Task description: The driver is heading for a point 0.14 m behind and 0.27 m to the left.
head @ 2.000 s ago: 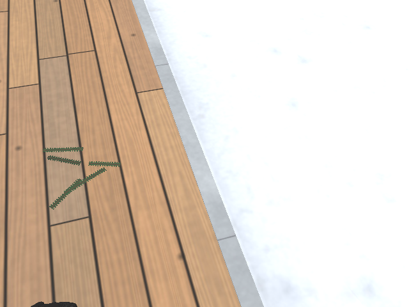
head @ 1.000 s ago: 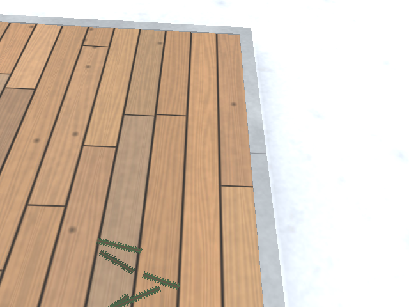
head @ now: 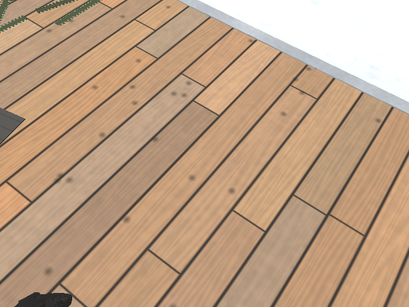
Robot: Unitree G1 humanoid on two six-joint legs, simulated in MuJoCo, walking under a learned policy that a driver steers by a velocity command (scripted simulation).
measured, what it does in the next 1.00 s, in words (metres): steps on the spot, turning left: right foot, then left foot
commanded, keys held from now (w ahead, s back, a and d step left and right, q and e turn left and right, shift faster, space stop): q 0.78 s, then w+q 0.22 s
